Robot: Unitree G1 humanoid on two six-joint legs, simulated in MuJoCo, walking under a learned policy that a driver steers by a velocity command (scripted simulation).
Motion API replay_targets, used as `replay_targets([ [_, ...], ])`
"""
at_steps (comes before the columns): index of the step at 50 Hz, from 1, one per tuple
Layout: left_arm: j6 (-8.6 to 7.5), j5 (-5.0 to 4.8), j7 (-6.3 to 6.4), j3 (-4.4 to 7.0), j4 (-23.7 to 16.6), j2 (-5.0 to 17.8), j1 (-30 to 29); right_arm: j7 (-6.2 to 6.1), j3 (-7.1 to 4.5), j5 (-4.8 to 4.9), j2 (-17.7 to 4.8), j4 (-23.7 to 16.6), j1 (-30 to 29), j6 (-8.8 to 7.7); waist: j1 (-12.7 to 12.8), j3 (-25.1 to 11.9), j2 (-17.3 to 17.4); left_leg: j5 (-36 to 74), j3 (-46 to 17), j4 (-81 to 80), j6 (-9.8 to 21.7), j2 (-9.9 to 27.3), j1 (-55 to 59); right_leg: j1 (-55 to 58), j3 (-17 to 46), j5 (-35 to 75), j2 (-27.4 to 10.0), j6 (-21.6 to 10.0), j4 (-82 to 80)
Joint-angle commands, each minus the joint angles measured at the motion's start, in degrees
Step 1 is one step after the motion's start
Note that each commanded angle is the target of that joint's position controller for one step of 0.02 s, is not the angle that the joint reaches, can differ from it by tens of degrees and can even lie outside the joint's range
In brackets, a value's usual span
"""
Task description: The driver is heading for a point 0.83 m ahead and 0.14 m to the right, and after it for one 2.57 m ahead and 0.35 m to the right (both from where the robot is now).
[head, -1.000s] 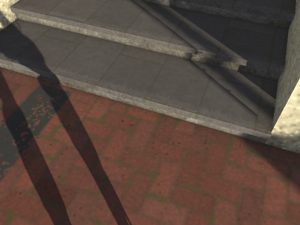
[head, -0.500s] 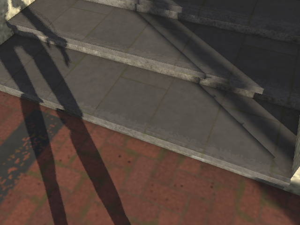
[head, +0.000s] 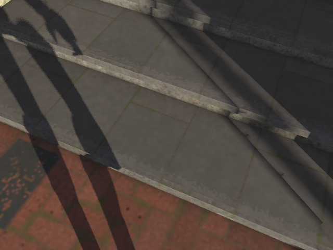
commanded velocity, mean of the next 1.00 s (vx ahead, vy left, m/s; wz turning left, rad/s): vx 0.13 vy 0.00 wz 0.00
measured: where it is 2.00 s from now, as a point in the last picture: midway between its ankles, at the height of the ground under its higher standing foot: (174, 190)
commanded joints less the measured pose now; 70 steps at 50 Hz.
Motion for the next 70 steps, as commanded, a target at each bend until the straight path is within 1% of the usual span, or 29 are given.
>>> replay_targets([
  [1,1.89,0.61,1.31,1.06,-0.7,2.2,7.2,-0.17,-0.75,-1.14,-5.1,-1.6,-1.2,-0.23,2.4,-9.1,6.8,21.8,-11.0,-11.5,10.1,13.9,4.7,2.5,0.7,5.3,-4.3,0.5,-4.6],
  [4,2.70,0.76,2.11,0.80,-0.9,1.1,5.8,-0.93,-0.92,-1.49,-6.1,-0.6,-1.1,-0.21,2.5,-9.5,7.9,18.8,-8.2,-12.5,10.5,12.7,3.1,6.0,-0.1,8.0,-4.0,0.6,-16.3],
  [8,3.74,0.79,2.07,1.28,-1.4,2.8,1.0,-1.99,-1.02,-0.51,-7.4,0.3,-0.1,1.23,0.6,-8.0,7.8,-8.0,-10.9,-15.4,9.1,12.9,2.5,8.7,-0.7,13.4,-3.3,0.3,-25.7],
  [11,3.42,1.56,1.75,1.30,-0.6,2.3,0.0,-2.41,-0.29,0.48,-5.5,1.2,0.5,2.16,1.4,-4.1,6.0,-20.9,-11.0,-14.3,5.2,10.3,0.5,13.2,-2.1,18.2,-2.3,-1.3,-37.1],
  [12,3.22,2.01,1.76,1.26,-0.6,2.9,0.1,-2.37,0.02,0.54,-4.7,1.9,2.4,2.20,1.1,-3.2,4.5,-22.9,-11.0,-13.3,3.0,9.0,0.3,14.5,0.0,20.5,-4.3,-2.2,-40.4],
  [13,3.03,1.86,1.86,1.46,-0.7,4.9,0.3,-2.26,-0.11,0.29,-5.0,2.1,3.4,2.12,-0.4,-1.9,1.6,-21.5,-9.5,-10.7,1.3,6.7,0.2,14.0,1.7,21.2,-6.4,-3.3,-41.5],
  [14,2.95,0.96,1.67,2.32,0.6,7.5,-0.7,-2.50,-0.44,0.45,-4.9,2.2,5.5,2.41,-2.8,-0.6,-5.1,-17.9,-5.0,-9.7,0.1,3.0,3.1,8.1,1.5,12.1,-5.0,-4.3,-41.9],
  [16,2.08,1.30,1.29,1.42,0.9,3.0,-2.0,-2.99,-0.51,0.17,-5.2,2.4,3.8,2.95,-1.9,-1.0,-5.0,-12.2,-3.7,-5.9,-0.2,2.7,9.8,3.3,1.3,8.4,-4.2,-2.8,-45.0],
  [21,0.90,0.81,1.29,1.35,2.0,3.0,-2.1,-2.95,-0.49,0.22,-4.5,3.7,3.6,3.24,-1.3,-3.8,-1.7,-3.4,-3.5,-3.8,0.6,3.2,11.6,8.4,0.1,19.9,-3.1,-1.9,-42.3],
  [32,1.77,0.75,1.62,0.82,4.3,2.5,-1.5,-3.08,-0.69,0.67,-4.7,6.3,3.8,4.14,-0.8,-3.6,1.6,3.3,-3.5,-2.1,0.1,3.5,13.4,11.0,-1.2,24.6,-2.0,-2.1,-40.9],
  [34,2.11,0.37,1.65,0.88,5.6,2.1,0.2,-3.19,-0.92,1.06,-5.0,7.6,5.2,4.42,-0.8,-3.6,2.1,-12.6,-2.8,-2.4,0.8,2.4,12.8,10.4,-3.1,10.7,-0.1,-2.8,-40.2],
  [36,1.89,-0.10,1.78,1.03,4.8,2.3,-0.9,-3.33,-1.64,1.69,-6.9,7.7,5.8,4.36,-1.4,1.2,4.0,-32.3,-6.7,-5.0,3.0,4.5,9.3,4.5,-3.7,-3.1,0.8,-4.4,-37.6],
  [40,-1.07,-0.42,0.75,0.51,2.4,-0.4,-5.0,-3.04,-2.97,2.15,-10.5,8.9,11.8,1.88,-3.3,4.4,11.2,-40.2,-28.9,-15.9,11.2,19.0,12.5,-4.3,-4.8,3.7,0.4,-5.8,-24.3],
  [42,-1.99,-0.80,-0.02,0.75,2.7,-0.1,-4.0,-2.80,-2.93,2.00,-9.9,7.6,8.6,0.94,-1.3,3.7,9.8,-33.6,-27.9,-15.7,10.9,19.7,11.5,-1.9,-3.5,2.9,-1.1,-7.5,-24.6],
  [44,-2.41,-1.02,-0.24,1.04,5.1,-0.3,1.5,-2.39,-2.81,2.97,-9.4,5.2,1.8,1.04,3.2,2.9,7.7,-27.1,-17.9,-12.6,6.8,14.2,4.0,12.2,-5.4,8.0,0.1,-8.9,-38.4],
  [45,-2.31,-0.45,-0.21,1.67,7.0,1.1,5.4,-2.29,-2.56,3.08,-8.2,4.3,-0.3,1.02,4.6,1.8,5.1,-21.5,-12.2,-6.8,4.5,10.2,-0.9,20.3,-3.4,11.9,-0.1,-8.6,-40.8],
  [46,-2.31,-0.33,-0.02,2.72,8.5,4.6,12.2,-2.09,-1.63,2.64,-4.9,3.0,-2.4,0.72,6.5,-0.4,-4.1,-16.5,-3.8,7.9,0.9,4.3,-7.9,27.6,8.8,7.0,-8.2,-11.0,-47.5],
  [47,-2.55,-0.61,-0.49,4.23,9.2,11.0,17.3,-2.26,-1.27,2.27,-3.4,0.8,-3.1,-0.25,7.3,-0.4,-17.0,-20.8,1.7,21.7,-1.3,-1.3,-18.9,34.2,27.9,5.8,-18.8,-17.2,-54.3],
  [48,-3.30,0.23,-0.51,3.18,8.7,7.5,16.5,-2.18,-1.77,2.39,-5.6,1.0,-4.0,-0.86,6.6,0.9,-11.6,-27.2,-3.7,33.1,-1.0,1.1,-25.4,35.0,32.5,8.6,-21.9,-19.1,-54.4],
  [49,-3.94,0.40,-0.54,2.31,7.8,4.7,13.9,-1.60,-1.82,2.96,-5.7,1.8,-1.9,-1.29,4.3,1.3,-6.8,-23.2,-6.3,38.2,0.2,3.6,-28.2,35.9,27.8,12.5,-20.5,-17.3,-53.0],
  [51,-4.15,-0.10,-1.13,1.84,5.9,4.3,9.3,-1.03,-2.08,2.75,-5.6,2.8,-1.0,-1.47,1.9,1.7,-2.6,-14.7,-5.7,37.3,1.0,6.7,-28.9,34.3,18.9,21.2,-17.8,-13.7,-54.1],
  [54,-3.04,0.50,-0.96,0.86,5.3,2.4,9.1,-0.52,-2.05,2.06,-3.8,2.4,-3.1,-0.90,1.3,1.3,-3.4,-7.3,-2.9,30.3,-0.7,7.2,-22.2,28.7,8.6,31.4,-13.2,-11.5,-56.4],
  [58,-2.61,0.72,-0.01,1.16,4.5,5.3,9.8,-0.31,-0.86,1.88,-1.4,-0.9,-12.4,-0.25,2.8,4.1,-3.8,2.4,0.4,14.3,-2.2,4.5,-13.9,20.1,1.8,31.8,-9.8,-10.8,-59.6],
  [63,-2.76,-0.46,0.18,2.11,4.9,6.7,10.8,0.36,-0.90,2.42,-3.9,-3.6,-16.5,-0.21,1.8,4.9,-4.9,4.0,-0.6,5.9,0.4,3.9,-9.6,23.9,0.3,35.6,-13.0,-10.1,-58.6],
  [65,-2.08,-0.46,0.17,2.49,4.4,7.1,9.5,0.26,-1.87,2.09,-6.0,-3.0,-11.9,-0.40,-1.3,1.5,-5.8,-0.2,0.0,5.7,2.2,2.2,-3.3,26.3,-0.2,51.2,-13.9,-9.1,-51.6],
  [67,-1.39,-0.43,0.28,2.16,3.3,6.5,7.1,-0.31,-4.38,1.89,-9.7,2.3,6.7,-0.51,-10.2,-8.1,-5.9,0.3,0.9,4.2,4.3,-0.4,19.8,19.7,-2.0,63.5,-10.1,-7.0,-32.2],
  [68,-1.39,0.55,-0.06,1.31,1.4,4.7,6.4,-1.10,-5.88,1.48,-14.6,4.5,17.7,-0.25,-13.4,-16.8,1.2,-1.3,-12.9,4.0,6.7,11.6,39.6,4.8,-3.1,43.7,-5.9,-4.6,-13.0],
  [69,-2.32,-0.37,-0.72,-0.87,1.7,-4.6,14.6,-0.76,-5.73,0.31,-17.3,5.3,19.1,-0.10,-7.1,-25.3,17.8,-10.7,-40.7,-5.2,14.9,26.5,51.9,-13.3,0.1,-3.4,3.8,-2.1,7.3],
  [70,-3.28,-2.29,-0.87,0.65,2.6,1.2,10.7,-0.64,-4.55,0.60,-12.2,5.4,17.4,-0.28,-9.2,-21.5,12.0,-19.8,-42.9,-10.2,13.2,24.3,45.2,-17.7,7.5,-3.0,1.7,-3.1,15.9],
])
